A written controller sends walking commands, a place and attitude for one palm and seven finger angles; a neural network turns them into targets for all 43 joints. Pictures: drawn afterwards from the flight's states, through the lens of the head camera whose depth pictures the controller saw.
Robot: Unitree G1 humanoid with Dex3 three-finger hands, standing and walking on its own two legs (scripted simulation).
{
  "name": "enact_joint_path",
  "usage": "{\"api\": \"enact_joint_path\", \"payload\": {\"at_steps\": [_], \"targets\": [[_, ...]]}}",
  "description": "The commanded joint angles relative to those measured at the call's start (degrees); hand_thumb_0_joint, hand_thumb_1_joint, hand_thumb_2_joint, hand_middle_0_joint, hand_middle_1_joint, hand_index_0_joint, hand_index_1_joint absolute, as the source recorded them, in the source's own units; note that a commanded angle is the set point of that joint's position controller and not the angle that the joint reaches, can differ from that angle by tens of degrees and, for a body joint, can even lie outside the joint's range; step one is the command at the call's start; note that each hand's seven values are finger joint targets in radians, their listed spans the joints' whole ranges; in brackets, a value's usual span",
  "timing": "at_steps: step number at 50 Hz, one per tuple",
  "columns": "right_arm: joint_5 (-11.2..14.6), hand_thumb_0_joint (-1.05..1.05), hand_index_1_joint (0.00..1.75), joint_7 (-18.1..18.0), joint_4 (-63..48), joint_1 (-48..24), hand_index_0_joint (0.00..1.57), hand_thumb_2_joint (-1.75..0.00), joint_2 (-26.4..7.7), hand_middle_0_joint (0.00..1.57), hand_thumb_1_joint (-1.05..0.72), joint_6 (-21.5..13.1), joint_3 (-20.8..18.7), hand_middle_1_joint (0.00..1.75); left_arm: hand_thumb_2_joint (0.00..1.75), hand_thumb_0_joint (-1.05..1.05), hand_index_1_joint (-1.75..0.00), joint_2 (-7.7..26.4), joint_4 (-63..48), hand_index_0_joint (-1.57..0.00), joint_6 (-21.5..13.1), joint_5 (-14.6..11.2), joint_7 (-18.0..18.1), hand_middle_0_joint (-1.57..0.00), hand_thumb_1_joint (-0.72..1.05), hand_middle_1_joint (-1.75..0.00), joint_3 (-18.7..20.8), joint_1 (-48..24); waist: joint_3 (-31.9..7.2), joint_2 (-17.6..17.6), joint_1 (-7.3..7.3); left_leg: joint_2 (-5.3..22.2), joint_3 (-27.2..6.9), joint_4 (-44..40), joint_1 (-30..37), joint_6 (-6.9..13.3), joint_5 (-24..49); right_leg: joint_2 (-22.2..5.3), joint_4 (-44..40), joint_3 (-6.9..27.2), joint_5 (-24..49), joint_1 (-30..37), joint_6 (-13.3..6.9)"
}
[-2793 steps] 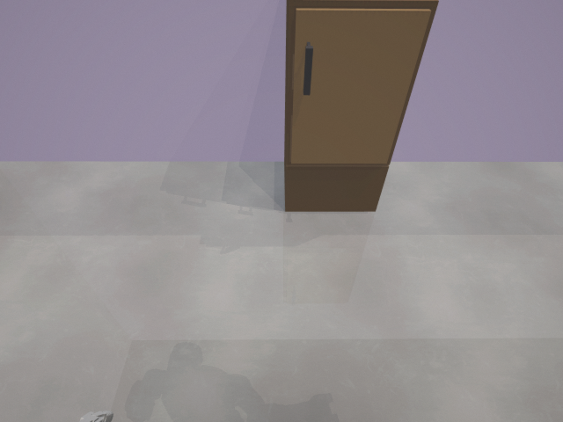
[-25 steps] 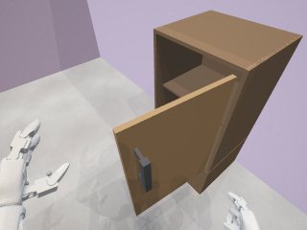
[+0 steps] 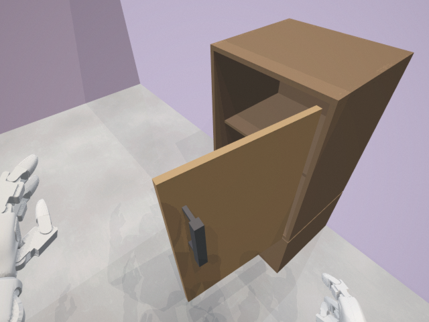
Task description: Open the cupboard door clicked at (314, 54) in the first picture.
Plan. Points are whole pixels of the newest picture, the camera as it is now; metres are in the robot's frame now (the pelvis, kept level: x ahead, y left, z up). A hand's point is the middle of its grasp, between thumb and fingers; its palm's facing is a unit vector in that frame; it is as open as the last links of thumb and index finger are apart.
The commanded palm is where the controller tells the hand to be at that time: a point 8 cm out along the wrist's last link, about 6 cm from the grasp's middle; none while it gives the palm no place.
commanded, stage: draw the hand back to the body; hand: left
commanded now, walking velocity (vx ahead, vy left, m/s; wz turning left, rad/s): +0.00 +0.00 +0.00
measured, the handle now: (194, 236) +0.29 +0.09 -0.03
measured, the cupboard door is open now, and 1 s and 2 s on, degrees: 83 83 83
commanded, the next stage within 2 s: step back with the hand held close in 0.04 s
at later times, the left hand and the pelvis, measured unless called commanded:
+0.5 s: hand (47, 238) +0.17 +0.26 +0.16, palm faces +0.36 -0.78 -0.52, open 7.4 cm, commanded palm +0.11 +0.31 +0.17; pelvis -0.04 +0.01 +0.00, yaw -2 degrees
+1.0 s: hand (3, 275) +0.11 +0.28 +0.17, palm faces +0.48 -0.73 -0.48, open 7.4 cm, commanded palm +0.04 +0.32 +0.17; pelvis -0.09 +0.01 -0.02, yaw +1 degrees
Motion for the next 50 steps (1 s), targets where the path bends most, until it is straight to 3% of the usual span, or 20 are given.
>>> {"api": "enact_joint_path", "payload": {"at_steps": [1,7,8,9,10,11,13,17,20,22,26,30,34,36,40,42,45,46,48,50], "targets": [[0.31,0.0,0.3,-0.62,-9.36,-8.03,0.2,-0.9,-5.61,0.2,-0.9,-3.98,-2.13,0.3,0.9,0.0,-0.3,10.58,-11.79,-0.2,-4.22,-0.02,1.15,-0.2,0.9,-0.3,6.82,-6.4,-2.7,0.17,-0.46,0.56,-2.21,-4.59,-7.49,0.52,12.73,-0.56,-3.73,3.77,4.89,4.88,-0.74],[0.17,0.0,0.3,-0.7,-8.74,-8.25,0.2,-0.9,-5.73,0.2,-0.9,-4.5,-2.29,0.3,0.9,0.0,-0.3,10.87,-10.33,-0.2,-4.69,0.12,1.18,-0.2,0.9,-0.3,7.06,-5.56,-2.4,0.73,-0.04,0.45,-2.22,-4.88,-7.65,0.64,11.31,-0.66,-4.3,4.11,3.56,5.11,-0.93],[0.2,0.0,0.3,-0.72,-8.79,-8.65,0.2,-0.9,-5.75,0.2,-0.9,-4.69,-2.09,0.3,0.9,0.0,-0.3,12.38,-14.11,-0.2,-5.18,0.01,1.38,-0.2,0.9,-0.3,7.64,-11.61,-3.95,1.28,-0.51,0.26,-2.45,-4.88,-6.98,0.7,11.29,-0.75,-4.23,4.43,4.02,5.5,-0.82],[0.76,0.0,0.3,-1.03,-11.04,-7.1,0.2,-0.9,-6.2,0.2,-0.9,-3.43,-1.75,0.3,0.9,0.0,-0.3,18.23,-14.43,-0.2,-7.51,0.18,1.85,-0.2,0.9,-0.3,14.46,-15.26,1.74,-3.35,-3.63,1.17,-2.48,-2.92,-11.2,1.42,5.67,-3.28,-7.64,10.83,5.03,-2.3,-0.75],[0.31,0.0,0.3,-1.14,-9.83,-6.59,0.2,-0.9,-5.54,0.2,-0.9,-2.4,-2.04,0.3,0.9,0.0,-0.3,13.85,-8.29,-0.2,-7.38,0.36,1.23,-0.2,0.9,-0.3,11.63,-7.96,0.54,-7.0,-3.8,0.77,-2.89,-1.12,-10.36,1.68,4.89,-4.67,-8.72,11.07,3.75,-3.51,-0.85],[0.17,0.0,0.3,-0.82,-10.31,-6.41,0.2,-0.9,-6.05,0.2,-0.9,-1.64,-2.26,0.3,0.9,0.0,-0.3,12.24,-8.36,-0.2,-7.43,0.57,0.85,-0.2,0.9,-0.3,10.09,-5.15,-1.27,-7.08,-3.88,0.66,-2.38,-0.17,-9.68,1.57,5.56,-5.33,-8.88,11.41,3.62,-3.85,-1.06],[-0.16,0.0,0.3,-0.95,-10.64,-6.95,0.2,-0.9,-6.3,0.2,-0.9,-0.95,-2.37,0.3,0.9,0.0,-0.3,11.78,-9.95,-0.2,-8.26,0.62,0.86,-0.2,0.9,-0.3,9.6,-2.9,-4.31,-2.16,-3.86,1.11,-2.42,-0.96,-9.93,1.22,8.38,-5.69,-6.18,10.12,8.35,-2.4,-1.33],[-0.22,0.0,0.3,-1.36,-12.0,-7.34,0.2,-0.9,-6.99,0.2,-0.9,0.13,-2.97,0.3,0.9,0.0,-0.3,13.69,-12.93,-0.2,-8.66,0.55,1.57,-0.2,0.9,-0.3,11.55,0.7,-8.99,0.51,-3.35,2.23,-3.63,-2.54,-12.04,0.86,14.4,-4.45,-0.62,7.79,15.2,1.06,-0.77],[0.23,0.0,0.3,-1.47,-13.43,-6.91,0.2,-0.9,-6.65,0.2,-0.9,1.15,-3.55,0.3,0.9,0.0,-0.3,14.29,-14.03,-0.2,-8.47,0.43,1.91,-0.2,0.9,-0.3,12.75,3.04,-11.22,-2.85,-3.48,2.87,-3.83,-1.54,-14.12,0.73,16.83,-4.18,2.41,7.86,19.59,2.53,-0.38],[0.19,0.0,0.3,-1.77,-13.62,-7.18,0.2,-0.9,-6.68,0.2,-0.9,1.59,-3.83,0.3,0.9,0.0,-0.3,15.32,-15.12,-0.2,-8.52,0.47,2.29,-0.2,0.9,-0.3,13.89,3.5,-11.27,-1.73,-3.41,2.85,-4.47,-1.48,-15.89,0.64,16.45,-4.43,3.61,7.94,20.26,2.62,-0.56],[0.46,0.0,0.3,-2.01,-14.43,-6.89,0.2,-0.9,-6.7,0.2,-0.9,1.74,-3.98,0.3,0.9,0.0,-0.3,14.07,-15.2,-0.2,-8.56,0.79,2.74,-0.2,0.9,-0.3,12.94,3.74,-8.13,-2.27,-3.79,3.86,-5.28,-2.55,-20.9,1.75,8.62,-3.89,4.89,8.79,14.23,0.32,0.13],[0.18,0.0,0.3,-2.3,-14.94,-6.27,0.2,-0.9,-7.31,0.2,-0.9,1.0,-4.12,0.3,0.9,0.0,-0.3,13.24,-16.46,-0.2,-9.21,2.08,3.43,-0.2,0.9,-0.3,12.56,2.13,-5.24,1.38,-3.71,5.94,-7.7,-6.43,-31.2,3.71,-4.77,-2.16,9.8,8.27,7.85,3.64,0.73],[-0.72,0.0,0.3,-2.91,-14.72,-4.4,0.2,-0.9,-7.16,0.2,-0.9,0.45,-4.35,0.3,0.9,0.0,-0.3,12.63,-16.55,-0.2,-9.53,3.39,4.67,-0.2,0.9,-0.3,12.54,0.09,-3.59,-0.22,-4.44,6.14,-8.57,-5.44,-38.26,4.8,-14.94,-2.56,12.4,9.47,5.55,4.67,0.38],[-1.36,0.0,0.3,-3.12,-14.38,-3.12,0.2,-0.9,-6.99,0.2,-0.9,0.35,-4.56,0.3,0.9,0.0,-0.3,12.34,-17.47,-0.2,-9.7,3.79,5.15,-0.2,0.9,-0.3,12.05,-1.07,-3.84,-3.93,-5.25,4.2,-7.74,-0.85,-36.62,4.28,-16.93,-4.32,8.73,12.27,1.25,0.31,-0.68],[-0.4,0.0,0.3,-2.47,-13.75,-2.75,0.2,-0.9,-6.62,0.2,-0.9,-0.31,-4.07,0.3,0.9,0.0,-0.3,14.08,-18.85,-0.2,-10.63,2.81,5.4,-0.2,0.9,-0.3,12.98,-1.02,-5.48,-5.74,-5.35,1.86,-6.77,6.54,-27.41,3.13,-14.81,-8.43,0.33,15.95,-10.67,-10.53,-2.68],[-0.36,0.0,0.3,-2.56,-13.39,-3.35,0.2,-0.9,-6.86,0.2,-0.9,-0.65,-3.85,0.3,0.9,0.0,-0.3,14.71,-19.7,-0.2,-11.11,2.39,5.57,-0.2,0.9,-0.3,13.54,-0.78,-5.24,-2.66,-5.23,3.17,-8.86,2.98,-26.8,3.23,-14.2,-7.03,2.38,13.42,-10.41,-11.38,-2.11],[-0.64,0.0,0.3,-2.78,-13.75,-4.02,0.2,-0.9,-7.15,0.2,-0.9,-1.42,-3.78,0.3,0.9,0.0,-0.3,13.2,-19.27,-0.2,-11.77,3.48,5.56,-0.2,0.9,-0.3,14.23,0.6,-4.69,7.76,-4.41,11.76,-16.79,-12.12,-43.04,6.62,-23.31,0.88,20.24,6.12,-1.91,4.55,1.5],[-0.75,0.0,0.3,-2.81,-13.78,-3.98,0.2,-0.9,-6.66,0.2,-0.9,-1.58,-3.95,0.3,0.9,0.0,-0.3,13.15,-19.18,-0.2,-11.75,3.89,5.54,-0.2,0.9,-0.3,14.26,0.07,-4.58,6.96,-4.33,12.73,-17.19,-11.83,-43.57,6.88,-19.51,1.87,23.34,5.48,1.53,5.47,1.66],[-0.27,0.0,0.3,-2.48,-13.77,-5.25,0.2,-0.9,-6.27,0.2,-0.9,-2.04,-4.22,0.3,0.9,0.0,-0.3,13.61,-17.87,-0.2,-11.93,3.44,4.88,-0.2,0.9,-0.3,14.42,0.35,-3.92,3.29,-4.16,11.23,-13.97,-6.83,-41.14,6.3,-10.61,1.17,20.83,7.52,3.31,4.18,1.3],[-0.41,0.0,0.3,-1.72,-12.81,-4.52,0.2,-0.9,-6.39,0.2,-0.9,-2.18,-4.26,0.3,0.9,0.0,-0.3,13.31,-16.85,-0.2,-12.28,2.68,3.94,-0.2,0.9,-0.3,14.06,1.9,-4.14,0.43,-4.6,7.68,-11.14,-1.67,-35.59,4.32,-1.8,-0.39,14.26,10.9,11.63,0.48,0.02]]}}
